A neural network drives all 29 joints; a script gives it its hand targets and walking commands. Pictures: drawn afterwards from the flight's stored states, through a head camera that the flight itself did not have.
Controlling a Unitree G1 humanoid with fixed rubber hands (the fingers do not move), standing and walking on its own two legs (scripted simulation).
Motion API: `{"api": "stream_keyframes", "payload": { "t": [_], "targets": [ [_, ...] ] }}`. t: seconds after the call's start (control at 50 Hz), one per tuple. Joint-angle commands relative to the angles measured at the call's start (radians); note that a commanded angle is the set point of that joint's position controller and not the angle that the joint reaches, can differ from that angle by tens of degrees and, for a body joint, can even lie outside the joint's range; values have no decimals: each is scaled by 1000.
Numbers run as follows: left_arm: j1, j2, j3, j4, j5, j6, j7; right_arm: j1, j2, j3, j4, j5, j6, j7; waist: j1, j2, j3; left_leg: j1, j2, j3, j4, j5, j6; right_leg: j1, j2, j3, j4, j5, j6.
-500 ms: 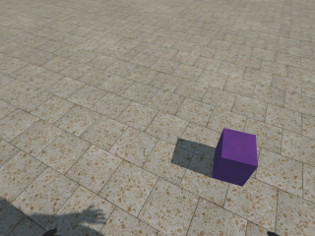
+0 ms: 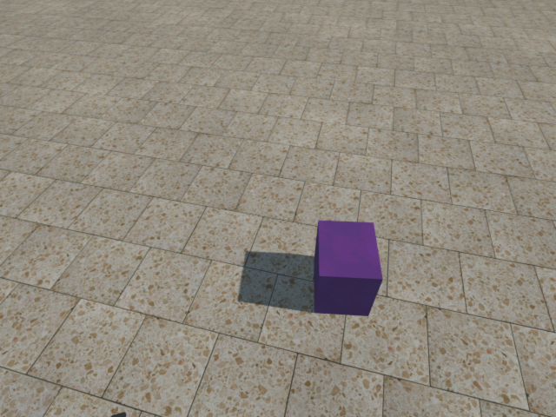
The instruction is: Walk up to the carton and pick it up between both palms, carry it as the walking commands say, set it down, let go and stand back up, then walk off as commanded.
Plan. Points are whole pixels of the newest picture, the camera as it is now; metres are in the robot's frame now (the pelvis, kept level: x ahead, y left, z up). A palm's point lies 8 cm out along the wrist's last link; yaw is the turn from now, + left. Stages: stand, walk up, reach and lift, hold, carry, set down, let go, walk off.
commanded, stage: walk up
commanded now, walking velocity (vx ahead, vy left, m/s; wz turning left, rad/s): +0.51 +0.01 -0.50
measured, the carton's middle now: (343, 268) +0.77 -0.23 -0.62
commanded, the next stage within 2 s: none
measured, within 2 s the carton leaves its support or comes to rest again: neither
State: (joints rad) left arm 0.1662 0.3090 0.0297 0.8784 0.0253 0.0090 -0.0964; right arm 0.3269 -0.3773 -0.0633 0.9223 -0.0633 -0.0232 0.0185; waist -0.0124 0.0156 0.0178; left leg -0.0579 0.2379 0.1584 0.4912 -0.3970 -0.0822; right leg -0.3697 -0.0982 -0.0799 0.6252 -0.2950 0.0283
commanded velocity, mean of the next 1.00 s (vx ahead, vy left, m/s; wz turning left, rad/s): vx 0.17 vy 0.01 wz -0.25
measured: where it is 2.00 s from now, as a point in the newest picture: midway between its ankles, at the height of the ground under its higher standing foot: outside the picture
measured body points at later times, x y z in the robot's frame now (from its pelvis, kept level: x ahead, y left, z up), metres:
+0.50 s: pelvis +0.21 -0.02 +0.01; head +0.25 -0.03 +0.46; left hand +0.19 +0.25 -0.12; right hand +0.36 -0.27 -0.11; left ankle +0.35 +0.08 -0.71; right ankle +0.06 -0.14 -0.72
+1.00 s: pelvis +0.26 -0.04 +0.02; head +0.31 -0.03 +0.47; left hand +0.45 +0.17 -0.13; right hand +0.23 -0.31 -0.11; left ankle +0.34 +0.08 -0.72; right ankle +0.25 -0.19 -0.68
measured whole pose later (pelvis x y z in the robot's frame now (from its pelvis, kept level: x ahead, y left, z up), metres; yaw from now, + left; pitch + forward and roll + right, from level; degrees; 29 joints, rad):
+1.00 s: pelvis +0.26 -0.04 +0.02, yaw -15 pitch +0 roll -2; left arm 0.10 0.23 0.05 0.91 0.01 0.09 -0.02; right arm 0.25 -0.25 -0.04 0.92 -0.04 0.01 -0.02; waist -0.05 -0.01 0.09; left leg -0.29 0.13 0.13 0.46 -0.17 -0.01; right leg -0.44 -0.02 -0.01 0.83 -0.36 0.05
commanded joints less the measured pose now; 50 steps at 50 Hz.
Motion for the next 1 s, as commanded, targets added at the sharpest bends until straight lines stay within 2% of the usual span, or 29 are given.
{"api": "stream_keyframes", "payload": {
  "t": [0.0, 0.02, 0.04, 0.08, 0.1, 0.14, 0.2, 0.32, 0.42, 0.46, 0.48, 0.5, 0.52, 0.54, 0.56, 0.58, 0.6, 0.62, 0.64, 0.66, 0.68, 0.7, 0.72, 0.76, 0.8, 0.86, 0.9, 0.94, 0.98],
  "targets": [
    [383, 294, 87, 65, 24, -39, 50, -124, -24, -1, -143, -1, -16, 17, 221, -402, -27, -622, -162, 6, 619, -291, 66, 470, -223, 489, -336, -361, -104],
    [408, 357, 89, 49, 1, -34, 60, -164, -30, -7, -193, 7, -10, 17, 204, -384, -53, -742, -152, -128, 785, -243, 66, 404, -375, 817, -509, -480, -168],
    [318, 314, 75, 10, 0, -40, 63, -186, -43, -6, -195, 12, -13, 12, 155, -290, 8, -771, -104, -171, 821, -138, 77, 339, -361, 805, -490, -431, -193],
    [170, 169, 49, -23, 0, -59, 68, -144, -16, -2, -153, 16, -24, 9, 72, -168, 52, -680, -57, -192, 729, 64, 63, 248, -225, 548, -409, -93, -167],
    [142, 136, 43, -25, -2, -67, 72, -97, -8, -3, -129, 18, -20, 14, 40, -162, 29, -599, -65, -183, 682, 100, 52, 232, -181, 444, -377, 73, -152],
    [167, 114, 37, -16, -1, -82, 76, -71, 3, -6, -107, 25, 1, 22, 23, -174, -5, -517, -100, -137, 631, 141, 33, 235, -151, 317, -344, 402, -155],
    [253, 93, 40, 4, -2, -85, 90, -167, 33, -4, -138, 29, 23, 24, 58, -160, 9, -579, -115, -112, 532, 205, 20, 324, -166, 282, -340, 603, -165],
    [320, 76, 51, 26, -1, -69, 111, -319, 91, 7, -189, 36, 38, 30, 96, -161, 54, -605, -140, -90, 315, 312, 18, 386, -165, 234, -325, 673, -152],
    [317, 90, 57, 42, 1, -58, 116, -337, 114, 8, -183, 47, 30, 25, 92, -184, 66, -421, -187, -49, 159, 306, 42, 307, -154, 229, -309, 627, -135],
    [286, 111, 64, 47, -3, -57, 118, -256, 93, -1, -150, 48, 19, 11, 56, -178, 35, -257, -217, -43, 73, 256, 57, 268, -143, 236, -246, 646, -115],
    [277, 114, 67, 53, -9, -57, 117, -176, 74, -8, -119, 48, 9, 1, 24, -146, -4, -144, -229, -30, -8, 275, 70, 257, -123, 225, -146, 649, -104],
    [273, 98, 66, 56, -16, -60, 114, -43, 40, -21, -67, 44, -4, -11, -25, -89, -75, 36, -210, -25, -57, 331, 95, 207, -69, 189, 21, 603, -84],
    [314, 32, 56, 67, -23, -65, 114, 92, -52, -45, -38, 28, -30, -23, -74, 67, -159, 246, 51, -301, -49, 558, 148, -8, 36, 135, 309, 180, -41],
    [366, -15, 50, 62, -19, -57, 125, 159, -160, -61, -40, 32, -34, -25, -78, 211, -268, 325, 348, -651, -133, 791, 253, -170, 120, 81, 532, -345, -13],
    [344, 11, 56, 83, -10, -46, 128, 109, -124, -54, -36, 54, -36, -24, -44, 120, -240, 177, 326, -660, -166, 792, 280, -113, 66, 159, 618, -300, -13],
    [284, 2, 51, 82, -4, -42, 121, 9, -46, -30, -40, 46, -40, -25, -18, 89, -129, 38, 238, -530, -193, 695, 268, -103, 41, 170, 609, -203, -25],
    [248, -13, 45, 70, 4, -38, 111, -66, 16, -13, -39, 44, -40, -25, 12, 96, -48, -58, 141, -403, -220, 608, 237, -92, 18, 168, 577, -138, -30],
    [236, -15, 47, 67, 6, -28, 102, -100, 45, -4, -43, 43, -43, -26, 30, 124, -22, -121, 81, -311, -236, 589, 208, -65, 11, 142, 537, -86, -35],
    [237, -15, 49, 69, 3, -13, 97, -122, 51, 6, -49, 38, -43, -27, 44, 138, -16, -169, 47, -231, -227, 731, 193, -24, 26, 116, 521, -46, -28],
    [235, -36, 44, 75, -5, 3, 102, -130, 62, 18, -48, 36, -45, -32, 56, 124, -26, -180, 41, -160, -177, 1095, 195, 10, 45, 108, 491, -49, -14],
    [239, -30, 43, 86, -9, 16, 106, -91, 36, 16, -37, 39, -49, -34, 46, 103, -62, -110, 95, -192, -132, 1322, 205, -17, 68, 107, 488, -69, 4],
    [215, -9, 54, 84, -8, 32, 99, -36, -8, 3, -18, 47, -43, -51, 37, 79, -86, -48, 150, -237, -94, 1436, 215, -72, 79, 117, 549, -80, 19],
    [193, -10, 56, 78, -7, 44, 96, -29, -20, 1, -16, 52, -38, -56, 36, 98, -106, -45, 150, -223, -85, 1388, 217, -88, 79, 129, 553, -65, 23],
    [144, -26, 44, 57, -3, 62, 90, -42, -4, 3, -25, 46, -25, -57, 36, 161, -91, -75, 91, -160, -108, 1144, 210, -116, 76, 118, 503, -10, 28],
    [73, -31, 36, 38, -3, 73, 84, -34, -4, 0, -23, 37, -11, -55, 15, 169, -75, -81, 79, -142, -134, 956, 218, -137, 76, 91, 437, -10, 33],
    [5, -25, 37, 17, -5, 84, 80, -7, -41, -10, -20, 35, 5, -56, -13, 164, -63, -73, 125, -181, -131, 896, 241, -150, 66, 92, 370, -55, 35],
    [-7, -22, 38, 10, -8, 87, 78, -20, -56, -16, -27, 31, 15, -54, -19, 183, -62, -106, 135, -186, -145, 758, 242, -114, 62, 87, 318, -62, 34],
    [-22, -20, 37, 0, -12, 85, 76, -49, -69, -23, -36, 26, 24, -49, -25, 218, -44, -162, 125, -170, -163, 604, 232, -52, 65, 75, 229, -66, 28],
    [-9, -20, 32, -5, -17, 67, 84, -79, -67, -27, -40, 25, 35, -40, -21, 285, -50, -178, 85, -156, -130, 548, 214, 15, 80, 58, 119, -78, 17]
  ]
}}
